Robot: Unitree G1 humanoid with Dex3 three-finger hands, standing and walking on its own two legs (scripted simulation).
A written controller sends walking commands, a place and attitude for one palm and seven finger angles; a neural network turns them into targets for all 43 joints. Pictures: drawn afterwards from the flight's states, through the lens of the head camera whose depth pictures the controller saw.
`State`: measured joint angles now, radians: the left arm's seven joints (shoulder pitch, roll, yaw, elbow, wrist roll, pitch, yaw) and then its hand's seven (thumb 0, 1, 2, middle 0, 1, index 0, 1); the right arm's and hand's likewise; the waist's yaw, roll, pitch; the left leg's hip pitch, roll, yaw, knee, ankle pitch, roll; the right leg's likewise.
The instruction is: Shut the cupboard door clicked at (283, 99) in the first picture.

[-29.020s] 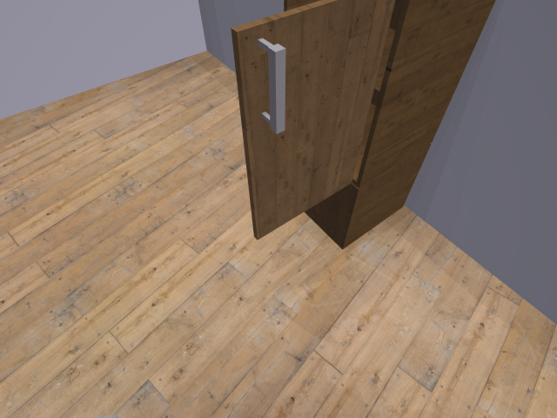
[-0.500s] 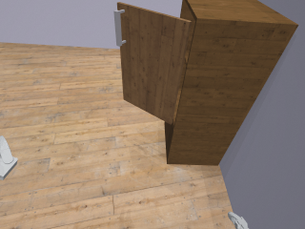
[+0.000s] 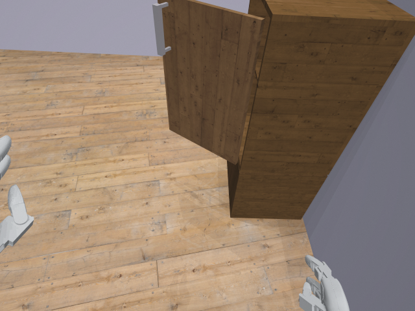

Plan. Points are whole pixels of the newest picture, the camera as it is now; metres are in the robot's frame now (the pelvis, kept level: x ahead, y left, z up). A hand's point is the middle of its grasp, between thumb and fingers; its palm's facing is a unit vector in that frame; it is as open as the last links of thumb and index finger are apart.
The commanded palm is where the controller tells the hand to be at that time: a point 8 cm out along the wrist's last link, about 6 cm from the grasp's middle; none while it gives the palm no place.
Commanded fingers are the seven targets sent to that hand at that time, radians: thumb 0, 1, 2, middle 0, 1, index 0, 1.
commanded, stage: let the arm hang, fingers relaxed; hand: left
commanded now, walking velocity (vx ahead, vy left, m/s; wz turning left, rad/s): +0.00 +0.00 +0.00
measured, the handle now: (163, 29) +0.94 +0.20 +0.15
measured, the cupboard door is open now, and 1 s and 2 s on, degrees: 55 55 55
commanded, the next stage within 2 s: look to check the result in 1.20 s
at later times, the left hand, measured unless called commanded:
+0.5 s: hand out of the picture -0.04 +0.17 -0.18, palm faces -0.01 -0.99 -0.14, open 7.3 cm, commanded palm none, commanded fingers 0.00 0.90 0.90 -0.20 -0.30 -0.20 -0.30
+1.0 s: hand out of the picture +0.03 +0.24 -0.15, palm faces +0.02 -0.94 -0.33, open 7.4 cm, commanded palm none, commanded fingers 0.00 0.90 0.90 -0.20 -0.30 -0.20 -0.30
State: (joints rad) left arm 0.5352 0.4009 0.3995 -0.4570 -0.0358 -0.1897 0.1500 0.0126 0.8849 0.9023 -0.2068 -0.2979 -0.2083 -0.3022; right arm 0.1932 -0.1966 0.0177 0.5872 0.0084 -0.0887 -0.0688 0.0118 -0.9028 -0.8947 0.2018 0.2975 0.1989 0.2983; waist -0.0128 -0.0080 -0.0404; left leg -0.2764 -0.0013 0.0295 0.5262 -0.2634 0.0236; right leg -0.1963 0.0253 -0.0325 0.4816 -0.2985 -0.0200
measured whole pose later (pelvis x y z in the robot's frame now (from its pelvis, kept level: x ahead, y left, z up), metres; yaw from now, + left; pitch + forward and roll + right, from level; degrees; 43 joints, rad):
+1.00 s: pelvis -0.03 +0.00 +0.01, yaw +1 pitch -2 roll +0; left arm 0.16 0.31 0.03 1.11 0.02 -0.01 0.00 0.00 0.90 0.90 -0.20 -0.30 -0.20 -0.30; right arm 0.19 -0.28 -0.01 1.10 -0.02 0.00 -0.01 0.00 -0.90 -0.89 0.20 0.30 0.20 0.30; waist 0.00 0.03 0.02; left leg -0.20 -0.02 0.02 0.38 -0.14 0.03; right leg -0.14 0.01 -0.04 0.38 -0.20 -0.02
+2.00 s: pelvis +0.01 -0.02 +0.01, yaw +1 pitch -2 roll +0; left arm 0.13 0.31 0.01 1.12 0.01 -0.01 0.01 0.00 0.90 0.90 -0.20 -0.30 -0.20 -0.30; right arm 0.13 -0.32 0.00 1.11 -0.01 0.00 -0.01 0.00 -0.90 -0.89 0.20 0.30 0.20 0.30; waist -0.01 0.01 0.04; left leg -0.12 0.00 0.01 0.32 -0.17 -0.01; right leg -0.05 0.04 -0.05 0.30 -0.22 -0.05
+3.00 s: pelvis -0.03 -0.02 -0.02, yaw +40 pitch +0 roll +1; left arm 0.22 0.25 0.07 0.90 0.03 0.05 0.01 0.00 0.90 0.90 -0.20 -0.30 -0.20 -0.30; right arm 0.16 -0.25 -0.06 0.89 -0.03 0.02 0.02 0.00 -0.91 -0.90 0.20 0.30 0.19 0.30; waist 0.00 -0.06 0.11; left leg -0.32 0.01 0.01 0.64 -0.32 -0.01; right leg -0.37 -0.14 -0.11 0.92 -0.55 0.06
